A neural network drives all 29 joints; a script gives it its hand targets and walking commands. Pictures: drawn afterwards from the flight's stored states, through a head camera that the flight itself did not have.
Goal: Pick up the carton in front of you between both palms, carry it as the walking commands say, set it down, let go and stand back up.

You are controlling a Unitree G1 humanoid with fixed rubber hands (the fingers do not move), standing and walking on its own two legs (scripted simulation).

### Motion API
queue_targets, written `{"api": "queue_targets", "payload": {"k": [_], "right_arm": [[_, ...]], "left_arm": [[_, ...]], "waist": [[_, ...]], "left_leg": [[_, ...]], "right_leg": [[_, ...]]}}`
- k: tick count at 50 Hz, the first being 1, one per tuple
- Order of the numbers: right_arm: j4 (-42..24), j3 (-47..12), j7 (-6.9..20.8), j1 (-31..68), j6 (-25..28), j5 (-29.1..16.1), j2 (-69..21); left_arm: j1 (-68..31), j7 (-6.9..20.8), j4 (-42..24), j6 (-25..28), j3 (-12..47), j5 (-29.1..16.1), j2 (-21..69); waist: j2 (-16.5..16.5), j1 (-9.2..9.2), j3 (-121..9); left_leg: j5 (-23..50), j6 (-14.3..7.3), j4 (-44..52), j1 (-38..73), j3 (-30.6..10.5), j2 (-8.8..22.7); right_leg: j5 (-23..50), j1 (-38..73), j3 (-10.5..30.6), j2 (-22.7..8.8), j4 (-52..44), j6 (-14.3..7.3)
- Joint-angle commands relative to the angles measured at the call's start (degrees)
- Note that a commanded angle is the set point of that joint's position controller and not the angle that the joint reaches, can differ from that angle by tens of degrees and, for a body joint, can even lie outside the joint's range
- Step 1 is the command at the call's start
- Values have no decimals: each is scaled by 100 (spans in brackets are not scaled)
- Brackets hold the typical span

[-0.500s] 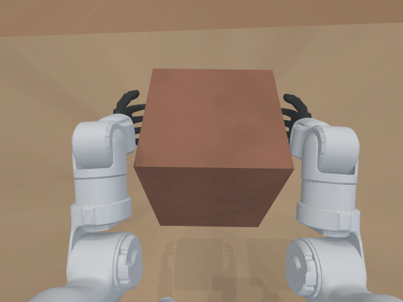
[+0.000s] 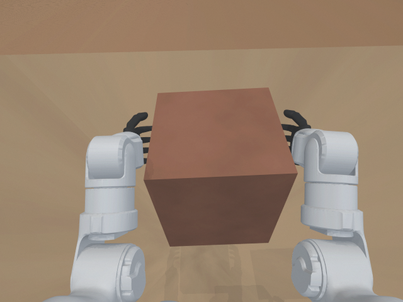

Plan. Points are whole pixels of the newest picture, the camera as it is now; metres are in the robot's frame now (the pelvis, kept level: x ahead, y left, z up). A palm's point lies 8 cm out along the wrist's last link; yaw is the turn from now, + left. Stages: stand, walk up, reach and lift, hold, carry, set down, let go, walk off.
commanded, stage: carry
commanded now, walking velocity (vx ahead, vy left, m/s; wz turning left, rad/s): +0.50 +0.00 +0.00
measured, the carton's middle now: (216, 172) +0.37 +0.01 +0.07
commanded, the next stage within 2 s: none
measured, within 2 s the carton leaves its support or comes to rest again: neither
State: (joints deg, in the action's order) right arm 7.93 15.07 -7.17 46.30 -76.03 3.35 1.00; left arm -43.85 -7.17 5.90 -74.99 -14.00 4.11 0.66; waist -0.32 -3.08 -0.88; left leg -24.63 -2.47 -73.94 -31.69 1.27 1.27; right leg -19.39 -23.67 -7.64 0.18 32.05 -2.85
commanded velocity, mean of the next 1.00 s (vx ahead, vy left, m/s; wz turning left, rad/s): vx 0.50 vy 0.00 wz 0.00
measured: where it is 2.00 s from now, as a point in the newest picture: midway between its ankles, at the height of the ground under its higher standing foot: (219, 133)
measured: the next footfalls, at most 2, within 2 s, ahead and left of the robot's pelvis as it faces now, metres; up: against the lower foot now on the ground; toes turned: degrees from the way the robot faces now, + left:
left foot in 0.26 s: +0.33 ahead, +0.12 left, +0.03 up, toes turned +6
right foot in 0.66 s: +0.57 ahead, -0.10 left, +0.05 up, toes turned -7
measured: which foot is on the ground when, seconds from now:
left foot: up 0.00-0.24, down 0.26-0.68, up 0.70-1.00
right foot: down 0.00-0.28, up 0.30-0.64, down 0.66-1.00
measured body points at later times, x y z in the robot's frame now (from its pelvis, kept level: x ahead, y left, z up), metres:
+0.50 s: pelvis +0.29 +0.03 +0.04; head +0.33 +0.04 +0.49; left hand +0.70 +0.15 +0.19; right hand +0.66 -0.15 +0.18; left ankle +0.29 +0.11 -0.70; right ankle +0.32 -0.09 -0.61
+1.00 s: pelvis +0.59 +0.00 +0.06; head +0.62 +0.00 +0.51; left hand +0.97 +0.17 +0.23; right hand +0.99 -0.13 +0.22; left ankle +0.71 +0.12 -0.62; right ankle +0.53 -0.09 -0.68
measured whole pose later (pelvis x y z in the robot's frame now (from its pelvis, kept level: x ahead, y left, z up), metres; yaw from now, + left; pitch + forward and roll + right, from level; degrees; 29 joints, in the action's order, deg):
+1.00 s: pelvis +0.59 +0.00 +0.06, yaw +0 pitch +5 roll +0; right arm 2.0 16.6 -7.7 47.7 -76.9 4.3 0.0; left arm -47.2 -8.7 2.9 -75.4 -14.8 2.0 0.0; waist 0.2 -3.4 -1.6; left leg -18.9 -2.0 -47.2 -40.4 4.6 2.5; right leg -24.7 -11.7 -6.7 -1.1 25.0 -0.7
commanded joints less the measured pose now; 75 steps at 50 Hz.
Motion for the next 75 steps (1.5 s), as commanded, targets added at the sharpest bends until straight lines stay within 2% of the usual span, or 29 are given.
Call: {"api": "queue_targets", "payload": {"k": [1,6,10,12,13,14,15,18,20,26,32,33,34,35,38,40,47,52,53,54,55,58,60,66,71,72,73,74,75], "right_arm": [[-761,-3313,1127,4206,244,-2220,-6287],[-1113,-3340,913,4059,196,-1928,-5797],[-879,-3434,942,3934,68,-1945,-5616],[-542,-3450,1031,3841,44,-2041,-5683],[-412,-3421,1077,3821,57,-2079,-5680],[-302,-3341,1102,3794,96,-2019,-5588],[-269,-3366,1146,3858,105,-2062,-5802],[-948,-3618,1284,4707,150,-2632,-6325],[-1362,-3767,1317,5116,190,-2906,-6503],[-1455,-3701,1313,4873,82,-2966,-6211],[-500,-3498,1348,4344,31,-2559,-5994],[-356,-3419,1363,4297,28,-2501,-5951],[-311,-3421,1397,4408,0,-2525,-6070],[-194,-3382,1418,4481,14,-2474,-6070],[-418,-3270,1321,4608,125,-2452,-6337],[-606,-3216,1198,4565,154,-2349,-6327],[-885,-3234,942,4185,65,-1999,-5765],[-234,-3305,1092,3911,0,-2072,-5828],[-38,-3259,1136,3835,29,-2084,-5818],[63,-3176,1155,3745,89,-2014,-5719],[86,-3187,1183,3829,122,-2013,-5881],[-673,-3447,1295,4655,195,-2559,-6373],[-1161,-3654,1316,5098,247,-2851,-6571],[-1486,-3708,1292,4918,163,-2970,-6294],[-808,-3583,1286,4456,53,-2648,-5960],[-635,-3529,1291,4351,32,-2594,-5927],[-550,-3480,1317,4432,-3,-2572,-5888],[-457,-3450,1350,4558,-38,-2575,-5999],[-246,-3421,1353,4586,-25,-2521,-6051]], "left_arm": [[-5194,1373,-1242,153,3728,-3058,6412],[-4968,1382,-1333,85,3740,-3107,6103],[-4538,1390,-825,-40,3611,-2800,5793],[-4389,1389,-502,-92,3501,-2661,5739],[-4356,1395,-348,-106,3433,-2582,5661],[-4401,1416,-291,-139,3339,-2590,5735],[-4569,1426,-290,-127,3389,-2532,5764],[-4586,1337,-279,-48,3164,-2398,5955],[-4604,1220,-428,-6,3108,-2275,5929],[-4259,954,-631,-53,3119,-1999,5550],[-4049,1155,130,-93,3213,-2153,5712],[-3998,1203,285,-64,3158,-2187,5769],[-3873,1229,389,-11,3069,-2117,5709],[-3989,1250,367,26,3057,-2168,5737],[-4966,1347,-575,89,3382,-2703,6287],[-5386,1341,-1021,103,3549,-2979,6403],[-4954,1320,-1089,-11,3596,-3003,6032],[-4513,1362,-277,-100,3427,-2643,5876],[-4454,1376,-87,-103,3358,-2574,5841],[-4452,1408,-13,-117,3243,-2566,5869],[-4601,1436,-16,-100,3280,-2530,5927],[-4640,1367,-43,3,3102,-2453,6139],[-4654,1262,-240,52,3063,-2362,6113],[-4325,979,-628,20,3142,-2109,5711],[-4115,1090,-157,-87,3234,-2173,5618],[-4076,1131,6,-82,3210,-2224,5642],[-3942,1173,170,-72,3128,-2196,5653],[-3979,1185,277,-15,3055,-2131,5519],[-4104,1214,189,-26,3054,-2221,5649]], "waist": [[487,-41,-2982],[676,-29,-2722],[1061,145,-2464],[727,449,-2900],[292,636,-3352],[-1417,712,-3906],[-1704,742,-3588],[-162,727,-2866],[-295,640,-2908],[-621,599,-2734],[-660,223,-2677],[-312,54,-3135],[1107,-53,-3672],[1890,-78,-3435],[192,-56,-2903],[343,-20,-2981],[739,-7,-2708],[702,413,-2792],[274,585,-3260],[-1271,684,-3737],[-1861,726,-3477],[-195,727,-2869],[-306,630,-2888],[-674,576,-2735],[-740,291,-2633],[-436,179,-2991],[246,-47,-3464],[1832,-35,-3638],[1678,-62,-3341]], "left_leg": [[232,-12,76,-1540,-94,134],[453,87,1784,-1459,210,181],[736,-4,3526,151,985,-301],[1189,-149,4318,2230,1370,-677],[821,-300,4311,3718,430,-63],[137,-1154,4913,4935,-2843,1642],[881,-1533,5575,5106,-4036,1850],[2721,-1250,4913,4341,-2368,1647],[2387,-966,5046,4077,-1744,1411],[2351,-1043,5345,3815,-841,1291],[4203,-390,3888,2719,527,875],[3795,-108,2853,1910,661,747],[2212,200,1219,497,632,151],[-422,215,222,-896,195,-568],[-129,-101,-625,-1714,-302,129],[160,-76,-117,-1497,-258,215],[580,78,2249,-1020,246,195],[1111,-94,4322,2036,1366,-621],[899,-254,4300,3526,632,-140],[76,-996,4891,4655,-2482,1486],[960,-1492,5553,5053,-3973,1863],[2530,-1279,4948,4355,-2465,1714],[2211,-976,5096,4061,-1801,1470],[2141,-986,5402,3681,-763,1290],[3388,-495,4397,2838,300,984],[3813,-244,3472,2271,632,817],[2784,56,2115,1190,636,562],[437,228,841,-403,479,-269],[-512,97,-142,-1285,-89,-318]], "right_leg": [[2006,3509,2262,-1533,-916,-927],[2077,3343,1611,-1495,-1191,-1036],[3042,2654,700,-1234,-911,-647],[4184,1988,63,-1010,550,-246],[3101,1012,-5,-891,1629,25],[1052,-660,103,-181,3231,313],[-1015,-1740,605,366,4176,295],[-667,-2437,969,-248,4787,-37],[-370,-2233,903,-317,4244,-24],[47,-2054,480,-364,2206,177],[668,1135,-686,457,-202,-32],[510,2596,-42,14,-122,-221],[-198,3645,2957,-1616,-699,-941],[599,4122,4482,-1984,-1342,-1447],[1938,3551,3107,-1845,-758,-1233],[1492,3283,2497,-1607,-903,-948],[1813,2901,1409,-1459,-1239,-971],[3486,1858,190,-1047,265,-309],[2956,1008,-15,-907,1342,-4],[1246,-560,4,-298,2930,315],[-1054,-1860,445,382,3861,325],[-770,-2530,947,-265,4681,-7],[-447,-2307,896,-349,4132,12],[12,-1834,454,-352,1943,196],[644,686,-644,392,-119,64],[669,2027,-506,298,-196,-81],[-406,3293,1272,-758,-460,-467],[-112,4127,3920,-1939,-1097,-1233],[509,4271,4378,-2074,-1227,-1478]]}}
